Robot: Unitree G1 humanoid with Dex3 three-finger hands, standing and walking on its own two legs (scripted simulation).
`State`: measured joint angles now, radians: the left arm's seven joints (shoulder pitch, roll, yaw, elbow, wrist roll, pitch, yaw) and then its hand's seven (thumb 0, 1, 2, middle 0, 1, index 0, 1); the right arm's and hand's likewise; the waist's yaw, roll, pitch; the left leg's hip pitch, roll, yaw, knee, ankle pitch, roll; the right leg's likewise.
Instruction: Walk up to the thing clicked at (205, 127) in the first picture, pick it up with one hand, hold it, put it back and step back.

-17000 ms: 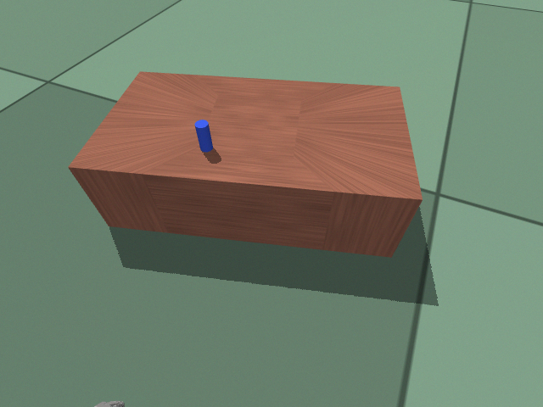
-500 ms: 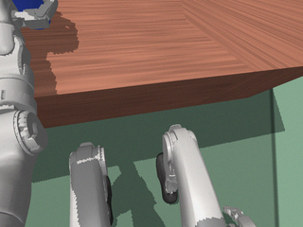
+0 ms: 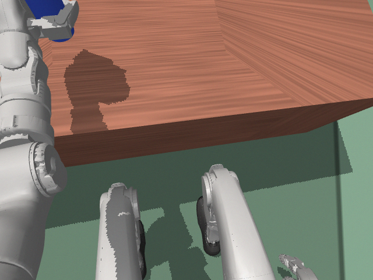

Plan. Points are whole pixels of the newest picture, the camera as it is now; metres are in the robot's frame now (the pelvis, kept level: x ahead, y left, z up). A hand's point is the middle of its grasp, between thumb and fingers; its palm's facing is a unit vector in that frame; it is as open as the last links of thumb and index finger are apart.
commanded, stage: settle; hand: left
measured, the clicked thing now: (46, 3) +0.59 +0.18 +0.06
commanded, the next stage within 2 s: lift in 0.48 s
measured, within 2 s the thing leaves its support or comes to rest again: neither
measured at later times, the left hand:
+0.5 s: hand out of the picture +0.59 +0.17 +0.08, palm faces +0.09 -1.00 -0.04, open 6.7 cm
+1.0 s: hand out of the picture +0.56 +0.16 +0.12, palm faces +0.09 -0.99 -0.04, open 6.7 cm
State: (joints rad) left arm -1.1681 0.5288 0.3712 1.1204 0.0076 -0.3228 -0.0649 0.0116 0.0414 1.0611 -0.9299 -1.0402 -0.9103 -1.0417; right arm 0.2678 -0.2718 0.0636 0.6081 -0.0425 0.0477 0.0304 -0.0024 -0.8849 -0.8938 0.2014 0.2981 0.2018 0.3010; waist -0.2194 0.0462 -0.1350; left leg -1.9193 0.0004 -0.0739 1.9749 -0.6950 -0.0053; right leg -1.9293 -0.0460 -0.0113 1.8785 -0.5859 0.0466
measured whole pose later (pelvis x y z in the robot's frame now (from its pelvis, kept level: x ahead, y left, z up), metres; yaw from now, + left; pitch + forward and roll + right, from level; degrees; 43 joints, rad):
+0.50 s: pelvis +0.01 +0.00 +0.05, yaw +0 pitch +35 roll -5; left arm -1.10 0.50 0.36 1.10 0.00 -0.34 -0.05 0.01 0.04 1.06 -0.93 -1.04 -0.91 -1.04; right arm 0.27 -0.26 0.05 0.63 -0.04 0.03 0.02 0.00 -0.88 -0.89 0.20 0.30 0.20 0.30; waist -0.21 0.04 -0.14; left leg -1.77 0.01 -0.07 1.82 -0.67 0.00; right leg -1.78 -0.04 -0.02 1.72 -0.56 0.04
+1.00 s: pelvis +0.02 +0.00 +0.09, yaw +0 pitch +32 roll -4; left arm -0.93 0.41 0.33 0.98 -0.04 -0.35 -0.04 0.01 0.04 1.06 -0.93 -1.04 -0.91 -1.05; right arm 0.26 -0.24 0.03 0.66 -0.03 0.03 0.02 0.00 -0.91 -0.90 0.20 0.30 0.20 0.30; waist -0.17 0.04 -0.14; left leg -1.58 0.02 -0.06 1.67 -0.65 -0.01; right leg -1.60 -0.03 -0.02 1.58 -0.54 0.04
